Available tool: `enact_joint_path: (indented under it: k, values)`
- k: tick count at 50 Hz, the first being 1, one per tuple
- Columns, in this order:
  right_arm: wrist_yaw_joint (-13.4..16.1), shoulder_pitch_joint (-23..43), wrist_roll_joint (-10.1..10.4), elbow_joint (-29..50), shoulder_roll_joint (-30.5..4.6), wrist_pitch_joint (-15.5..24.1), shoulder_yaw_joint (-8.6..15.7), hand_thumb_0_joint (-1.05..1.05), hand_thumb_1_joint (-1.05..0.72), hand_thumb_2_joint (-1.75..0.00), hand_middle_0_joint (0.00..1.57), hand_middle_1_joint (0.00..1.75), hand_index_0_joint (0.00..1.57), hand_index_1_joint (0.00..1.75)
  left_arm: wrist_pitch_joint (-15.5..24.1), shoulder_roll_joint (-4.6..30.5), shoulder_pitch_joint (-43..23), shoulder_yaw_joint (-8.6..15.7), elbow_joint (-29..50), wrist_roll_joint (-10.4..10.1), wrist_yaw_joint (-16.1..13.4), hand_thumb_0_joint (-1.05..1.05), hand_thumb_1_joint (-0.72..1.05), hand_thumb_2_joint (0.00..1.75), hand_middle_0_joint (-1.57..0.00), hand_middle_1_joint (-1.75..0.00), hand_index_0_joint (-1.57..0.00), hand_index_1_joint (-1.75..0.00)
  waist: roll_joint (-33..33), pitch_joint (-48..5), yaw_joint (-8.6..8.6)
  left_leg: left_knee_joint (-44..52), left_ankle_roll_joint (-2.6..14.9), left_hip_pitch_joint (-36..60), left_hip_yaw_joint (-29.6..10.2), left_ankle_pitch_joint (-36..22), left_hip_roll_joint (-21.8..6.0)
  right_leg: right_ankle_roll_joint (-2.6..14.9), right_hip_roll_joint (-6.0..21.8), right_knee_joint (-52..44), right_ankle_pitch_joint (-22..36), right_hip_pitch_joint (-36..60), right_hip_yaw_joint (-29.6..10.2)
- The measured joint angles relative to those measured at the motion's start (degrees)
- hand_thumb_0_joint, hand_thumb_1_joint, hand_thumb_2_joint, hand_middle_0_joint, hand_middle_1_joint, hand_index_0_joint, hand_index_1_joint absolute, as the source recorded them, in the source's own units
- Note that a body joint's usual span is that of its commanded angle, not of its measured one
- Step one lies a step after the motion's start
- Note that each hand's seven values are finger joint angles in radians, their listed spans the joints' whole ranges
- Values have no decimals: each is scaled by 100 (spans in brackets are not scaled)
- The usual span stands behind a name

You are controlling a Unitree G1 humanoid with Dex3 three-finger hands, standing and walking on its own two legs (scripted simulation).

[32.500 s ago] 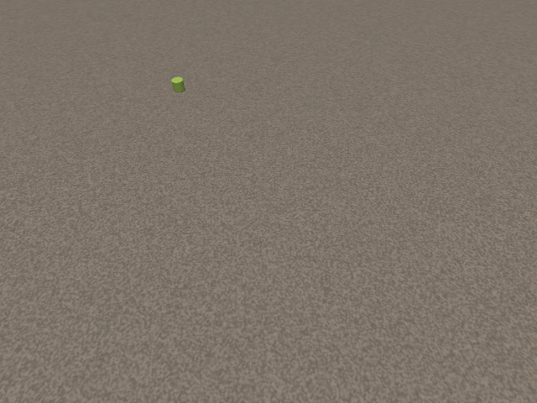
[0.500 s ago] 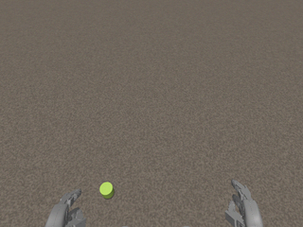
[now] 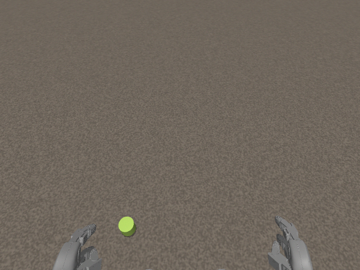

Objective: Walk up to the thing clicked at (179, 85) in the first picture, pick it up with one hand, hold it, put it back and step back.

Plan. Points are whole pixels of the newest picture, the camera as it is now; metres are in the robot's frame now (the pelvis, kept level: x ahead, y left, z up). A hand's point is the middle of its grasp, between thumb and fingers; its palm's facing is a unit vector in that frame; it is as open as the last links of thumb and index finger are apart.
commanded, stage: home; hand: left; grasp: from above
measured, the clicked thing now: (127, 226) +0.45 +0.26 -0.68
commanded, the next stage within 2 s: stand in 0.48 s
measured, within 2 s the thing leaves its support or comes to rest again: neither
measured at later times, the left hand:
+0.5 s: hand (102, 261) +0.17 +0.17 -0.05, palm faces +0.04 -0.98 -0.21, open 7.4 cm
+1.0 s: hand out of the picture +0.07 +0.23 -0.11, palm faces +0.04 -0.94 -0.33, open 7.4 cm
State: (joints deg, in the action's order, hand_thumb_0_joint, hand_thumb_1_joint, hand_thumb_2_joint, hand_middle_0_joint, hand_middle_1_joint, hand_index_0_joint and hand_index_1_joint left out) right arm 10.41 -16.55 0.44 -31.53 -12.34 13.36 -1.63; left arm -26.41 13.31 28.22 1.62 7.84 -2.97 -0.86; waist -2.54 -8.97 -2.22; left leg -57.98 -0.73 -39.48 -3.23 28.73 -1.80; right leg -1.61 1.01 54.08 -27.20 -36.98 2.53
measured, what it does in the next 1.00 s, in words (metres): stands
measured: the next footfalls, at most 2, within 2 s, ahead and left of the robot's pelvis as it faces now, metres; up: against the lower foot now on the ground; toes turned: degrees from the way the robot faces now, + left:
none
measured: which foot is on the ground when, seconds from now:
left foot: down 0.00-1.00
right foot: down 0.00-1.00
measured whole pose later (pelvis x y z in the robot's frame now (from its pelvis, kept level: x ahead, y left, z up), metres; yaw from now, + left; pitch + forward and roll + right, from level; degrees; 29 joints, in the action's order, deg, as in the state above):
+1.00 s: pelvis -0.01 +0.00 +0.04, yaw +0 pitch -2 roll +0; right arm 0.9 -11.3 -2.8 -54.9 -16.4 0.4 2.9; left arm -1.9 16.2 13.0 2.7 -49.7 2.6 -1.6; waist 0.1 1.9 1.1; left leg -37.7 -0.2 -16.9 -1.2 19.2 0.2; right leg -1.8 3.1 37.7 -19.6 -16.4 1.1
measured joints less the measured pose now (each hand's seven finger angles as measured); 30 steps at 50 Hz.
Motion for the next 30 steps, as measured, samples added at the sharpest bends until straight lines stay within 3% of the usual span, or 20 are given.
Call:
enact_joint_path:
  k: [29,30]
  values:
    - [-31,33,9,71,-19,-105,24,1,-90,-89,21,30,21,30,32,7,15,-1,-19,-14,-1,1,90,90,-20,-30,-20,-30,8,-15,-2,6,-53,4,-25,42,-12,51,-12,62,-84,-22,22]
    - [-81,110,-140,-49,-21,-126,76,1,-90,-89,21,30,21,30,317,42,-149,-65,-301,117,-29,1,90,90,-20,-30,-20,-30,39,159,41,48,-46,154,-8,23,1,53,1,46,-79,113,7]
